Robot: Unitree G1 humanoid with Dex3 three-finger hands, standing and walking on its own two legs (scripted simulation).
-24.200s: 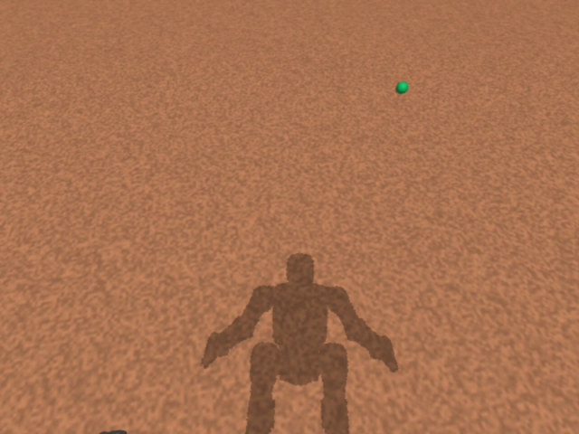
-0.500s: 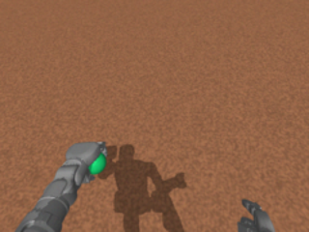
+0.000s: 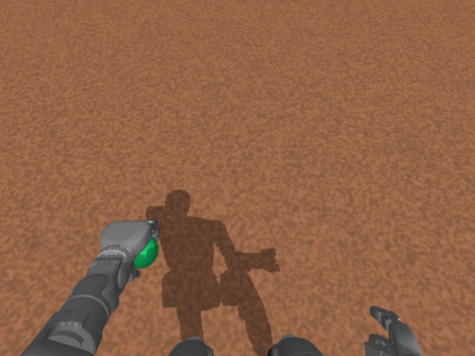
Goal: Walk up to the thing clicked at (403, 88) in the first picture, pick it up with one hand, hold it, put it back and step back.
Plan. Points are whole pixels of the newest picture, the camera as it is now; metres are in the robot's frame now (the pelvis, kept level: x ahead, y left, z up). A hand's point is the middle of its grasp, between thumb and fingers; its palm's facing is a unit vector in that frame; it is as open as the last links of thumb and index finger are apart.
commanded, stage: crouch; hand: left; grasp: from above
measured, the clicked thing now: (140, 250) +0.31 +0.21 -0.12
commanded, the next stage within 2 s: lower in 1.60 s
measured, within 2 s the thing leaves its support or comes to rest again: neither
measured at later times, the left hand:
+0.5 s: hand (164, 264) +0.35 +0.21 -0.35, palm faces -0.48 +0.02 -0.87, open 9.3 cm
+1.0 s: hand (176, 269) +0.38 +0.21 -0.51, palm faces -0.47 -0.01 -0.88, open 9.3 cm
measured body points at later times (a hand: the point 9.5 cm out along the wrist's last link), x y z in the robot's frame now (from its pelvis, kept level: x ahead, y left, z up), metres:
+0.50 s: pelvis -0.05 +0.01 -0.21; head +0.13 +0.02 +0.20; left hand +0.37 +0.21 -0.30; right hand -0.01 -0.26 -0.34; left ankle +0.03 +0.13 -0.72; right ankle +0.03 -0.12 -0.72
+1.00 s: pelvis -0.06 +0.00 -0.33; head +0.17 +0.03 +0.06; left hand +0.40 +0.21 -0.46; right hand +0.01 -0.28 -0.45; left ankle +0.02 +0.13 -0.72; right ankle +0.03 -0.12 -0.72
